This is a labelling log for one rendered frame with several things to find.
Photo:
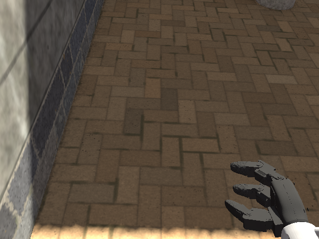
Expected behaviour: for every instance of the right robot forearm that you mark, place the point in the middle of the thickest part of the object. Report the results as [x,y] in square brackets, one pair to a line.
[299,230]

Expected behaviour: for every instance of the right robot hand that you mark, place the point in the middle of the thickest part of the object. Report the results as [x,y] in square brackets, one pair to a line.
[283,203]

